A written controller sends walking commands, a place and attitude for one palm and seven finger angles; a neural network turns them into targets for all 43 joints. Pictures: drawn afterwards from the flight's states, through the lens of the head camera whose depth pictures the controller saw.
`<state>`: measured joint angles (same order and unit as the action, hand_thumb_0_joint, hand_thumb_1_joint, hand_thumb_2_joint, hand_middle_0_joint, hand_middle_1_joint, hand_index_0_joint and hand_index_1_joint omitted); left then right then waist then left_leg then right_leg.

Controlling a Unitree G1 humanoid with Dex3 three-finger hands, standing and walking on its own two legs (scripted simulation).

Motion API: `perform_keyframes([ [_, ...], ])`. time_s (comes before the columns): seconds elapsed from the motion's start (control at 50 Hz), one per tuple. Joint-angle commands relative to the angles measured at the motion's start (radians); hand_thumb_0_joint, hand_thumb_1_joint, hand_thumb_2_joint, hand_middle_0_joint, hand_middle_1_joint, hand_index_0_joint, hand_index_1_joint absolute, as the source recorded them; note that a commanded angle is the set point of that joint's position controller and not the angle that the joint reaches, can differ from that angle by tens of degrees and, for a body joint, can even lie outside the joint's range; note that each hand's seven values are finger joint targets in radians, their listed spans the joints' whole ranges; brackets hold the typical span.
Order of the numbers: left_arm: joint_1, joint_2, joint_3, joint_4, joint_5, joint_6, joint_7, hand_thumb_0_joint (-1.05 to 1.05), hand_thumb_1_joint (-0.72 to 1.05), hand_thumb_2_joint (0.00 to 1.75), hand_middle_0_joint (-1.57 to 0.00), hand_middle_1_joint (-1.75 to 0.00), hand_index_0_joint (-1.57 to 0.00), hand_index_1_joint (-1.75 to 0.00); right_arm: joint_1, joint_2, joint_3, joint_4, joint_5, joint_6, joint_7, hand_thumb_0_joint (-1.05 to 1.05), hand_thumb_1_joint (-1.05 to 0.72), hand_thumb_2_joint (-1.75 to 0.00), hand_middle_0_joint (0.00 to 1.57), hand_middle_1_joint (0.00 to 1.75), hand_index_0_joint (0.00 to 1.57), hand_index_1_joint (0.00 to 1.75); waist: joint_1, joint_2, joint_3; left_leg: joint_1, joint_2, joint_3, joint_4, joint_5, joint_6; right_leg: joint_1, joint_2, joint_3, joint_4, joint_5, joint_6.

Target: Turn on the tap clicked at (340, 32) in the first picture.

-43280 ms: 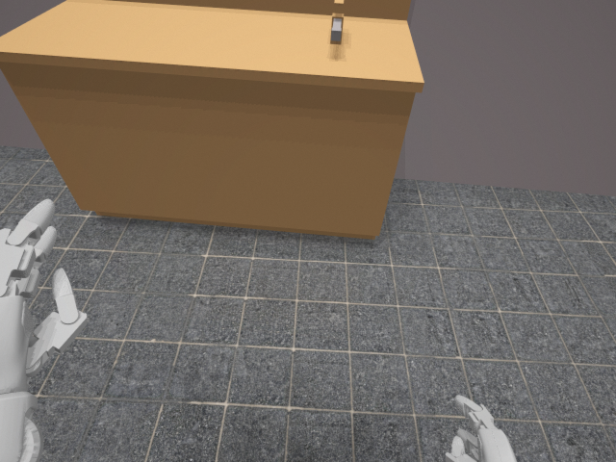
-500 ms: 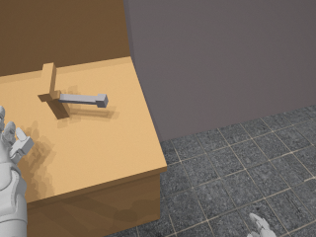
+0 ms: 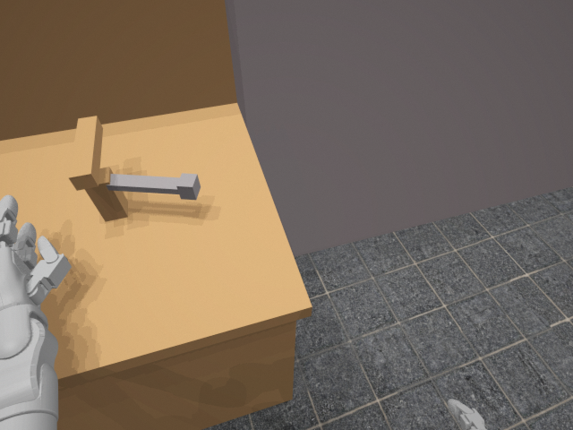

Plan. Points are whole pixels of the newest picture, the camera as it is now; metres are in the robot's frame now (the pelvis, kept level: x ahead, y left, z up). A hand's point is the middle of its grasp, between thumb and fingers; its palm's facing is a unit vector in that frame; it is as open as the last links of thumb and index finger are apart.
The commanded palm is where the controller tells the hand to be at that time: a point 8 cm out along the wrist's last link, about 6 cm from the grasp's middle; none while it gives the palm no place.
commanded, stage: reach beside the lever's end, fingers flat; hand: left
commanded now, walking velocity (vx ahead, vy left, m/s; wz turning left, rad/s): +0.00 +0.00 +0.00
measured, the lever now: (189, 186) +0.43 +0.19 +0.10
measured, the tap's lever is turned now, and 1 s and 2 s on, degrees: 69 69 69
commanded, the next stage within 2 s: push the lever round in 0.02 s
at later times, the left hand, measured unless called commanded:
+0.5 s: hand (75, 258) +0.30 +0.30 +0.10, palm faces +0.58 -0.81 -0.08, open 7.8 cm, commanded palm +0.25 +0.34 +0.10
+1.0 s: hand (101, 251) +0.31 +0.27 +0.10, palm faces +0.57 -0.82 -0.06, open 7.8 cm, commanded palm +0.26 +0.31 +0.10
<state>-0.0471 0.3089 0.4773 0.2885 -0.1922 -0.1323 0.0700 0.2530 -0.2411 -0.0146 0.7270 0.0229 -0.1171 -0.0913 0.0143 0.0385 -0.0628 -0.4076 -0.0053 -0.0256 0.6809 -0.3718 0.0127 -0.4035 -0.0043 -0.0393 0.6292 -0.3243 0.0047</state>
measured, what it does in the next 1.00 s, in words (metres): stands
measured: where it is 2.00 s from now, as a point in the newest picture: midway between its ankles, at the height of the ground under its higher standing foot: outside the picture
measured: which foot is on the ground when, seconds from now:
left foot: down 0.00-1.00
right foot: down 0.00-1.00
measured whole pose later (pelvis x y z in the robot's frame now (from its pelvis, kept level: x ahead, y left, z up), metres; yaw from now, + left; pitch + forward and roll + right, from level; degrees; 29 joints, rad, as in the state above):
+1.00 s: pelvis -0.01 -0.02 +0.00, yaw +0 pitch +5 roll -1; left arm -0.12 0.25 0.40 0.33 -0.17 -0.13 0.18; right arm 0.22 -0.25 -0.01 0.73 0.02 -0.09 -0.09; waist 0.01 0.05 -0.06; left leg -0.40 0.01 -0.04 0.67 -0.35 -0.01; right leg -0.40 0.01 -0.05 0.64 -0.32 -0.02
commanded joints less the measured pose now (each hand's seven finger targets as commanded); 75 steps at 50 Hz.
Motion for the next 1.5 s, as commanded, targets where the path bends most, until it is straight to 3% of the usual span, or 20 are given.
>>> perform_keyframes([
  [0.0,-0.254,0.289,0.066,-0.258,0.017,-0.067,0.033,0.0,0.9,0.9,-0.15,-0.15,-0.15,-0.15,-0.076,-0.144,-0.039,-0.131,0.001,-0.047,-0.017,0.0,-0.9,-0.9,0.2,0.3,0.2,0.3,0.006,0.086,-0.182,0.089,0.006,-0.032,-0.105,0.361,-0.028,0.095,0.021,-0.017,-0.045,0.231,-0.034],
  [0.02,-0.293,0.282,0.054,-0.244,0.018,-0.065,0.034,0.0,0.9,0.9,-0.15,-0.15,-0.15,-0.15,-0.074,-0.145,-0.037,-0.127,0.0,-0.046,-0.018,0.0,-0.9,-0.9,0.2,0.3,0.2,0.3,-0.007,0.066,-0.186,0.089,0.003,-0.032,-0.107,0.329,-0.025,0.089,0.021,-0.017,-0.047,0.219,-0.034],
  [0.28,-0.278,0.249,0.026,-0.206,0.007,-0.029,0.018,0.0,0.9,0.9,-0.15,-0.15,-0.15,-0.15,-0.091,-0.14,-0.031,-0.151,0.007,-0.04,-0.02,0.0,-0.9,-0.9,0.2,0.3,0.2,0.3,0.005,0.03,-0.216,0.077,-0.007,-0.012,-0.098,0.314,-0.005,0.132,0.017,-0.008,-0.055,0.267,-0.031],
  [0.4,-0.328,0.312,0.074,-0.175,0.022,-0.041,0.045,0.0,0.9,0.9,-0.15,-0.15,-0.15,-0.15,-0.101,-0.143,-0.026,-0.138,0.007,-0.028,-0.025,0.0,-0.9,-0.9,0.2,0.3,0.2,0.3,-0.001,0.025,-0.17,0.036,-0.011,-0.005,-0.099,0.232,0.008,0.122,0.013,0.006,-0.074,0.212,-0.028],
  [0.42,-0.368,0.294,0.048,-0.176,0.024,-0.045,0.044,0.0,0.9,0.9,-0.15,-0.15,-0.15,-0.15,-0.099,-0.142,-0.025,-0.14,0.007,-0.027,-0.025,0.0,-0.9,-0.9,0.2,0.3,0.2,0.3,-0.014,0.021,-0.175,0.037,-0.013,-0.003,-0.1,0.229,0.009,0.121,0.012,0.008,-0.073,0.215,-0.027],
  [0.5,-0.335,0.31,0.062,-0.191,0.029,-0.06,0.045,0.0,0.9,0.9,-0.15,-0.15,-0.15,-0.15,-0.093,-0.141,-0.03,-0.136,0.004,-0.028,-0.023,0.0,-0.9,-0.9,0.2,0.3,0.2,0.3,0.003,0.061,-0.221,0.059,-0.011,0.001,-0.094,0.273,0.008,0.155,0.013,0.011,-0.066,0.26,-0.032],
  [0.54,-0.281,0.281,0.054,-0.152,0.014,-0.056,0.037,0.0,0.9,0.9,-0.15,-0.15,-0.15,-0.15,-0.086,-0.143,-0.034,-0.14,0.005,-0.028,-0.018,0.0,-0.9,-0.9,0.2,0.3,0.2,0.3,0.005,0.001,-0.212,0.041,-0.011,0.003,-0.094,0.273,0.011,0.162,0.014,0.01,-0.069,0.278,-0.027],
  [0.64,-0.288,0.3,0.074,-0.123,0.004,-0.046,0.033,0.0,0.9,0.9,-0.15,-0.15,-0.15,-0.15,-0.091,-0.145,-0.033,-0.142,0.011,-0.018,-0.021,0.0,-0.9,-0.9,0.2,0.3,0.2,0.3,0.003,0.001,-0.189,0.01,-0.015,0.01,-0.099,0.23,0.017,0.158,0.008,0.021,-0.08,0.245,-0.022],
  [0.7,-0.314,0.285,0.056,-0.174,0.014,-0.064,0.044,0.0,0.9,0.9,-0.15,-0.15,-0.15,-0.15,-0.091,-0.142,-0.034,-0.143,0.009,-0.022,-0.018,0.0,-0.9,-0.9,0.2,0.3,0.2,0.3,0.005,0.05,-0.205,0.037,-0.015,0.012,-0.096,0.247,0.016,0.158,0.01,0.022,-0.077,0.255,-0.025],
  [0.82,-0.346,0.223,-0.013,-0.182,0.025,-0.082,0.064,0.0,0.9,0.9,-0.15,-0.15,-0.15,-0.15,-0.089,-0.142,-0.034,-0.135,0.005,-0.03,-0.015,0.0,-0.9,-0.9,0.2,0.3,0.2,0.3,-0.014,0.033,-0.197,0.05,-0.012,0.003,-0.1,0.23,0.013,0.131,0.012,0.014,-0.073,0.229,-0.026],
  [0.96,-0.321,0.191,-0.013,-0.173,0.041,-0.045,0.145,0.0,0.9,0.9,-0.15,-0.15,-0.15,-0.15,-0.11,-0.135,-0.032,-0.145,0.0,-0.014,-0.011,0.0,-0.9,-0.9,0.2,0.3,0.2,0.3,0.002,-0.027,-0.194,0.03,-0.014,0.004,-0.103,0.232,0.011,0.146,0.009,0.008,-0.076,0.232,-0.023],
  [1.0,-0.346,0.2,-0.008,-0.213,0.061,-0.048,0.173,0.0,0.9,0.9,-0.15,-0.15,-0.15,-0.15,-0.118,-0.129,-0.031,-0.143,-0.003,-0.006,-0.009,0.0,-0.9,-0.9,0.2,0.3,0.2,0.3,0.006,0.03,-0.201,0.044,-0.012,0.004,-0.102,0.251,0.006,0.15,0.008,0.009,-0.071,0.24,-0.027],
  [1.1,-0.354,0.127,-0.075,-0.248,0.086,-0.052,0.222,0.0,0.9,0.9,-0.15,-0.15,-0.15,-0.15,-0.128,-0.122,-0.029,-0.146,-0.01,0.001,-0.003,0.0,-0.9,-0.9,0.2,0.3,0.2,0.3,-0.006,0.038,-0.205,0.061,-0.007,-0.001,-0.094,0.273,-0.001,0.135,0.01,0.002,-0.059,0.248,-0.031],
  [1.12,-0.355,0.086,-0.112,-0.225,0.087,-0.044,0.227,0.0,0.9,0.9,-0.15,-0.15,-0.15,-0.15,-0.129,-0.121,-0.028,-0.146,-0.009,0.003,-0.001,0.0,-0.9,-0.9,0.2,0.3,0.2,0.3,-0.014,0.007,-0.183,0.057,-0.005,-0.004,-0.096,0.256,0.0,0.119,0.01,-0.002,-0.062,0.232,-0.029],
  [1.2,-0.379,0.093,-0.107,-0.252,0.102,-0.027,0.266,0.0,0.9,0.9,-0.15,-0.15,-0.15,-0.15,-0.145,-0.123,-0.029,-0.146,-0.014,0.014,-0.005,0.0,-0.9,-0.9,0.2,0.3,0.2,0.3,-0.001,0.028,-0.217,0.071,-0.007,-0.007,-0.095,0.275,-0.007,0.135,0.008,0.0,-0.059,0.238,-0.034],
  [1.28,-0.435,0.056,-0.144,-0.22,0.114,0.0,0.306,0.0,0.9,0.9,-0.15,-0.15,-0.15,-0.15,-0.156,-0.12,-0.024,-0.144,-0.017,0.032,-0.006,0.0,-0.9,-0.9,0.2,0.3,0.2,0.3,-0.017,-0.034,-0.202,0.056,-0.008,-0.009,-0.093,0.253,-0.003,0.126,0.004,-0.003,-0.066,0.229,-0.028],
  [1.3,-0.455,0.084,-0.117,-0.237,0.125,-0.003,0.323,0.0,0.9,0.9,-0.15,-0.15,-0.15,-0.15,-0.161,-0.118,-0.025,-0.138,-0.018,0.038,-0.008,0.0,-0.9,-0.9,0.2,0.3,0.2,0.3,-0.01,0.014,-0.21,0.066,-0.006,-0.008,-0.095,0.256,-0.007,0.128,0.004,0.001,-0.067,0.22,-0.033],
  [1.36,-0.424,0.038,-0.153,-0.251,0.14,-0.004,0.356,0.0,0.9,0.9,-0.15,-0.15,-0.15,-0.15,-0.16,-0.111,-0.029,-0.147,-0.027,0.044,0.001,0.0,-0.9,-0.9,0.2,0.3,0.2,0.3,0.002,0.019,-0.264,0.085,-0.006,-0.005,-0.086,0.318,-0.012,0.156,0.004,-0.002,-0.049,0.277,-0.035],
  [1.44,-0.452,0.002,-0.184,-0.211,0.15,0.017,0.389,0.0,0.9,0.9,-0.15,-0.15,-0.15,-0.15,-0.17,-0.111,-0.026,-0.14,-0.025,0.062,0.004,0.0,-0.9,-0.9,0.2,0.3,0.2,0.3,-0.01,-0.014,-0.219,0.068,-0.003,-0.008,-0.088,0.29,-0.01,0.137,0.002,-0.003,-0.061,0.254,-0.033],
  [1.48,-0.454,0.006,-0.178,-0.219,0.153,0.022,0.407,0.0,0.9,0.9,-0.15,-0.15,-0.15,-0.15,-0.174,-0.11,-0.029,-0.144,-0.028,0.07,0.003,0.0,-0.9,-0.9,0.2,0.3,0.2,0.3,-0.005,-0.02,-0.247,0.067,-0.005,-0.006,-0.088,0.294,-0.009,0.154,0.001,-0.002,-0.06,0.259,-0.033],
])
